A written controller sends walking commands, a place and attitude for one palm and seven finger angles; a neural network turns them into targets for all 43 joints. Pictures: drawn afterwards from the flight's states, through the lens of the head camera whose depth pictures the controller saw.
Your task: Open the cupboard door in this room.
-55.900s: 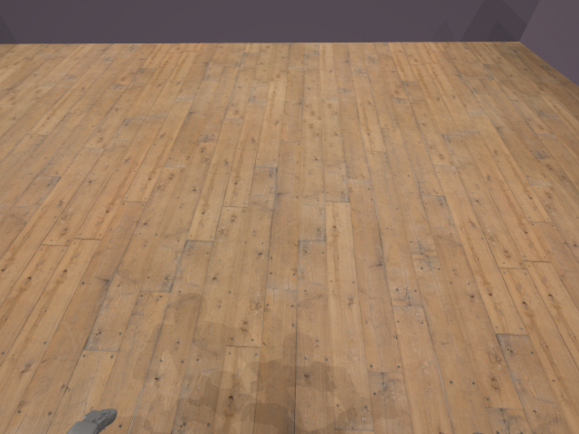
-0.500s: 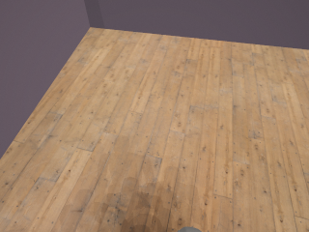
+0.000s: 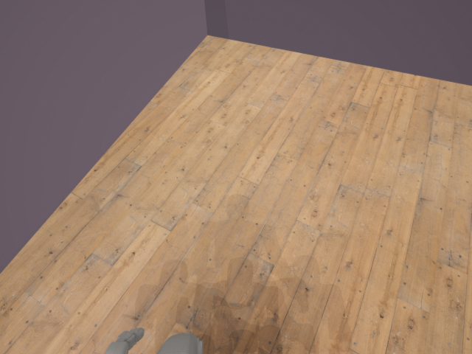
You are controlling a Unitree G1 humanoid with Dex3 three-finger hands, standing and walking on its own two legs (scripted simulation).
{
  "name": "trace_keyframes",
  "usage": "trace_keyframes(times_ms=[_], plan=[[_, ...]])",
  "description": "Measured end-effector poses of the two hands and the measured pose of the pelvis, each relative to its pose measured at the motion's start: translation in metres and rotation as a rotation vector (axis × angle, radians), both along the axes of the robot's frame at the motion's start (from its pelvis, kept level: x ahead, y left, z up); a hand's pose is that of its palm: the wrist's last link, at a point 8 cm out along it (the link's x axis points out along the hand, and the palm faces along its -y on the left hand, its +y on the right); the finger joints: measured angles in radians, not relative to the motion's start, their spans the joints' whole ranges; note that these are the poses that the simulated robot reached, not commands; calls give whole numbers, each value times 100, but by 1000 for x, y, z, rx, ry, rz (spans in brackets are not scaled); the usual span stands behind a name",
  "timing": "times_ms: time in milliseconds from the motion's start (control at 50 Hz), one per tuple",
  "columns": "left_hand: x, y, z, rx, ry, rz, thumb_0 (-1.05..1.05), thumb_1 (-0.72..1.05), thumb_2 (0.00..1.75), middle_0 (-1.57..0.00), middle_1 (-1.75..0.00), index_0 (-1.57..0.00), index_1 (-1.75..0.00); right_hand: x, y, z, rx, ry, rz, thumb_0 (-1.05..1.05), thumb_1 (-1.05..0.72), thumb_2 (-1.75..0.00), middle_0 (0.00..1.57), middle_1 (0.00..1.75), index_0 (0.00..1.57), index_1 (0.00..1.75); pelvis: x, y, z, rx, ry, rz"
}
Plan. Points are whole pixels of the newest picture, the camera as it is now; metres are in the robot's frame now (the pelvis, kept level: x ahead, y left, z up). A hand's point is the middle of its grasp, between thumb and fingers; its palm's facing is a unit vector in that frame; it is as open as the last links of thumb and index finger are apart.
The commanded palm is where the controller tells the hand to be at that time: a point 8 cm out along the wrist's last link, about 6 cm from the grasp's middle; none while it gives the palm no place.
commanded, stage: turn to face it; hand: left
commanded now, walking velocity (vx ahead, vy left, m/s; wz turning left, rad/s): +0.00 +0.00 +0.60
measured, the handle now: out of the picture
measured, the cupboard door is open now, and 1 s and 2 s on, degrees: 49 49 49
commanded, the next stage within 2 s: none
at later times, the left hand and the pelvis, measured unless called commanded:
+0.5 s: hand out of the picture +0.06 +0.26 -0.17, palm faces +0.29 -0.92 -0.25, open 7.4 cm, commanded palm none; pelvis +0.04 +0.03 +0.00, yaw +16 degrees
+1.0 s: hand out of the picture +0.03 +0.16 -0.15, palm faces +0.58 -0.77 -0.26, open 7.3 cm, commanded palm none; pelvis +0.07 -0.05 +0.00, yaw +36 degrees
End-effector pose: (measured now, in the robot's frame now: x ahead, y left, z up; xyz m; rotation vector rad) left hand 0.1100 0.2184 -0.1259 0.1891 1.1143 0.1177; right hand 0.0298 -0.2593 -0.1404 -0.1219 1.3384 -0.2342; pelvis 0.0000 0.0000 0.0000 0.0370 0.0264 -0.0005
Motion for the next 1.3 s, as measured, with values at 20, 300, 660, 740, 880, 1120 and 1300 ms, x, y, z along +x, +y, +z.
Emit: trace_keyframes(times_ms=[20,300,660,740,880,1120,1300], plan=[[-5,5,0,4,2,24,-2,93,90,-21,-30,-21,-30,19,-3,3,-10,-26,31,1,-92,-90,20,30,20,30,2,0,0,-1,-1,17],[-91,87,-37,16,204,271,0,91,90,-20,-29,-20,-29,179,55,29,-89,-267,365,0,-91,-90,20,30,20,30,26,32,-17,-47,-2,184],[-40,48,0,46,39,371,0,91,90,-20,-29,-20,-29,139,34,-9,24,4,403,1,-91,-90,20,30,21,30,54,-7,-7,-33,11,372],[-41,22,7,72,12,402,0,91,90,-20,-30,-20,-29,155,15,-22,38,26,426,1,-91,-90,20,30,20,30,60,-25,-10,-15,0,432],[-70,-16,15,43,47,521,0,90,90,-21,-30,-21,-29,199,6,-9,37,16,524,1,-91,-90,20,30,20,30,71,-42,3,23,-6,540],[-175,-41,-5,-4,157,775,0,91,90,-21,-30,-21,-29,279,86,6,29,-108,804,1,-92,-90,20,30,20,30,63,-38,-3,9,-13,712],[-246,-32,-34,-68,254,924,0,91,90,-20,-30,-20,-29,289,167,17,32,-240,980,1,-91,-90,20,30,20,30,46,-11,-17,-25,-16,812]])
